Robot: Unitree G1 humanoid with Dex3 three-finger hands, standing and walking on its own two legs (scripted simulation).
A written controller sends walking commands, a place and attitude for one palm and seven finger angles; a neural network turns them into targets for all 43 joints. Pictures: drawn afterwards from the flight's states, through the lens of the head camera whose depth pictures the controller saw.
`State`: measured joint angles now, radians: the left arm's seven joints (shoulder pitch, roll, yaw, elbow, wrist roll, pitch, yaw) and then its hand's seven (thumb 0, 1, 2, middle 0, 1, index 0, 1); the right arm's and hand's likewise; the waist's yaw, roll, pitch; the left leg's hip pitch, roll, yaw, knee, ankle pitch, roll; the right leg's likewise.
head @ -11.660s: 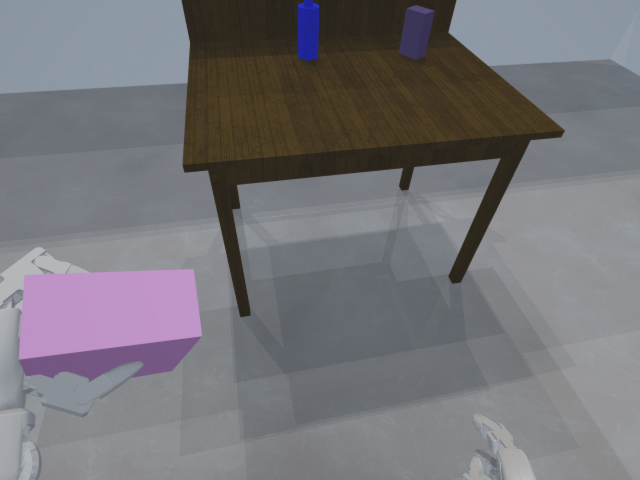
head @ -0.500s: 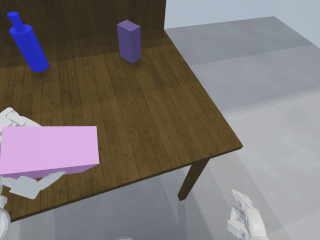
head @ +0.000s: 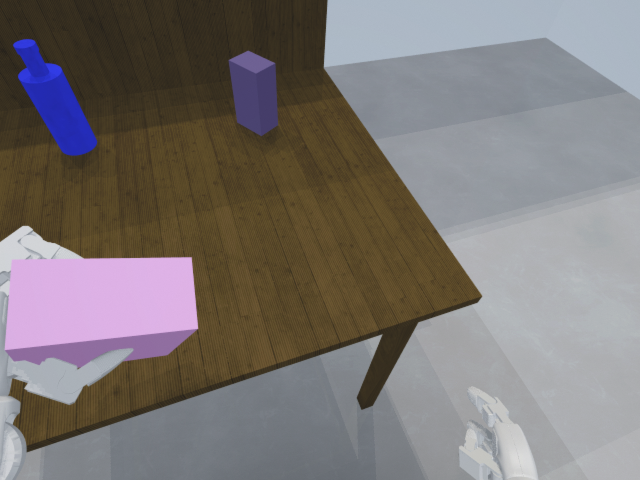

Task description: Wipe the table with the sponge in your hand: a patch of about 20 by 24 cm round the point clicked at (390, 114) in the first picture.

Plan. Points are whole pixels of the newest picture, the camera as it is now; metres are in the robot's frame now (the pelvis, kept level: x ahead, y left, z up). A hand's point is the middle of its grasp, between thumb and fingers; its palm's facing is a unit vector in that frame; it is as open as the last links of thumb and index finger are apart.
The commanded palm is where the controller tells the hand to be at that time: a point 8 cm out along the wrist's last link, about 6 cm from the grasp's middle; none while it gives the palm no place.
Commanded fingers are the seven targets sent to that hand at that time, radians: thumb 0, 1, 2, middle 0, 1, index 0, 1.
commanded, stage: look again from close up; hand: left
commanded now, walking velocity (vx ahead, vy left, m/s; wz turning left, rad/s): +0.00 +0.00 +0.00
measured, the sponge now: (132, 315) +0.24 +0.21 +0.13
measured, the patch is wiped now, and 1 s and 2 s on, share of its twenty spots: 0.00 0.00 0.00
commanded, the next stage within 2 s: turn the palm down, sponge in hand in 0.04 s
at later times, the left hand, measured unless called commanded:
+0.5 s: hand (82, 348) +0.20 +0.23 +0.14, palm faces +0.34 -0.73 -0.60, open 10.1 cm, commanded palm +0.16 +0.27 +0.18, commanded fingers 0.00 0.10 1.30 -1.20 -1.60 -1.20 -1.60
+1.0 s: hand (61, 333) +0.21 +0.25 +0.15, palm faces +0.31 -0.47 -0.83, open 10.1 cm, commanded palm +0.18 +0.27 +0.19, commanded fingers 0.00 0.10 1.30 -1.20 -1.60 -1.20 -1.60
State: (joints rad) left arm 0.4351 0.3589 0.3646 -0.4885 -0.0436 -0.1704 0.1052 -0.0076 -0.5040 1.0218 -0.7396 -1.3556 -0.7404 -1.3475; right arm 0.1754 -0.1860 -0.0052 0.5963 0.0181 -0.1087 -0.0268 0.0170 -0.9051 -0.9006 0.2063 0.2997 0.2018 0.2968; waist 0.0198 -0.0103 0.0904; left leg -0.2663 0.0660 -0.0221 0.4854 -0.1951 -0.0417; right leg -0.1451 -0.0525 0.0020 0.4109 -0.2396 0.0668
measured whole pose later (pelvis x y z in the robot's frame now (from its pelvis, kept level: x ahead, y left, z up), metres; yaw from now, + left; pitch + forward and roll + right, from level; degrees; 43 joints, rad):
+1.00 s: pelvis +0.00 -0.04 -0.02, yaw +2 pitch -1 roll +0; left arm 0.37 0.57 0.33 -0.40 0.28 0.06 0.03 0.00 -0.50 1.02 -0.74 -1.36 -0.74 -1.35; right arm 0.21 -0.26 -0.01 0.61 0.01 -0.12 -0.10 0.02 -0.90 -0.90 0.21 0.30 0.20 0.30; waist 0.08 0.08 0.00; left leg -0.33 0.07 -0.06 0.62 -0.26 -0.08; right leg -0.25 -0.04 -0.03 0.66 -0.38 0.02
